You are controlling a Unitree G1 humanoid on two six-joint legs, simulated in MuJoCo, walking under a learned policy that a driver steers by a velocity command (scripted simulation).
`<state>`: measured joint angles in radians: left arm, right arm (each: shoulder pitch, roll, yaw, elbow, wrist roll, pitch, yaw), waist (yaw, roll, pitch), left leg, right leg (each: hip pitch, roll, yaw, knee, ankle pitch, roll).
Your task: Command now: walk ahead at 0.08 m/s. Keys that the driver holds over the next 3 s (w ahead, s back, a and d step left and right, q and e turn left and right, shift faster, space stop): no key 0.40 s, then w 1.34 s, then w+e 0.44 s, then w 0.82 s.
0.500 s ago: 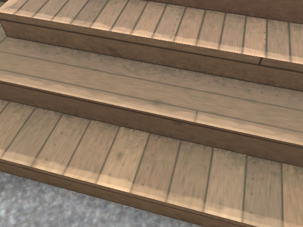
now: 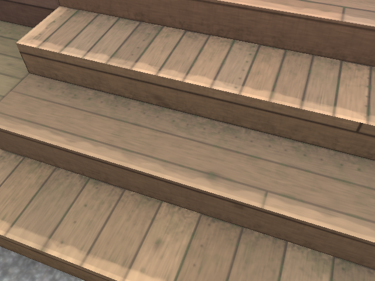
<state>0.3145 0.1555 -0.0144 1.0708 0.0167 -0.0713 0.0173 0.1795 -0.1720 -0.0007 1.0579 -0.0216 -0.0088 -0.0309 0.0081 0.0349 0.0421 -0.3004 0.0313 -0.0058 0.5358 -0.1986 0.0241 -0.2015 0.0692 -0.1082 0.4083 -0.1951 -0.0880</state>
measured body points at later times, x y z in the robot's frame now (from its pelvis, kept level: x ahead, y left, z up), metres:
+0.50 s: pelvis +0.03 +0.02 +0.01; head +0.03 +0.02 +0.45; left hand +0.02 +0.24 -0.16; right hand +0.02 -0.20 -0.16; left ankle +0.04 +0.12 -0.74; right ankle +0.02 -0.07 -0.74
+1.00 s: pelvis +0.17 +0.05 +0.00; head +0.17 +0.06 +0.45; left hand +0.25 +0.28 -0.14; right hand +0.07 -0.17 -0.14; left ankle +0.08 +0.12 -0.74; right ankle +0.16 -0.05 -0.53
